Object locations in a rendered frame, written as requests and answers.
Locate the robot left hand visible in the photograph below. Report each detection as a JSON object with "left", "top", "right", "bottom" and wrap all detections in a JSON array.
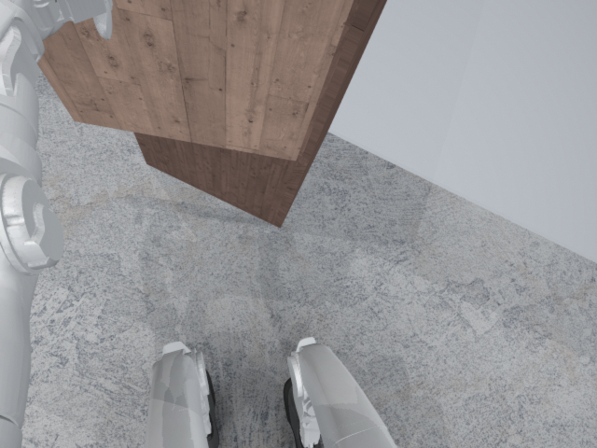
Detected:
[{"left": 9, "top": 0, "right": 113, "bottom": 41}]

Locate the cupboard door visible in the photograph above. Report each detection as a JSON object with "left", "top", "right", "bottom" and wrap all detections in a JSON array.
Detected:
[{"left": 37, "top": 0, "right": 354, "bottom": 161}]

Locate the robot right thigh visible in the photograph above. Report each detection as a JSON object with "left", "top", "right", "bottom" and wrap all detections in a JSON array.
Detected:
[{"left": 287, "top": 343, "right": 397, "bottom": 448}]

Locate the robot left thigh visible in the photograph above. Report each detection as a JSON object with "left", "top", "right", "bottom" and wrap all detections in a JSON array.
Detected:
[{"left": 145, "top": 348, "right": 209, "bottom": 448}]

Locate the robot thigh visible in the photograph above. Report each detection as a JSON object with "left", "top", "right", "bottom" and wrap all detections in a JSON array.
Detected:
[
  {"left": 145, "top": 348, "right": 209, "bottom": 448},
  {"left": 287, "top": 343, "right": 397, "bottom": 448}
]

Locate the robot left upper arm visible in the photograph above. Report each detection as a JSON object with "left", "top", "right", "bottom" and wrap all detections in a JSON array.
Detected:
[{"left": 0, "top": 172, "right": 64, "bottom": 448}]

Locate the left robot forearm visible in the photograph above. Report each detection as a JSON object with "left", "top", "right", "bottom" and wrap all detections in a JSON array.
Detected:
[{"left": 0, "top": 0, "right": 45, "bottom": 188}]

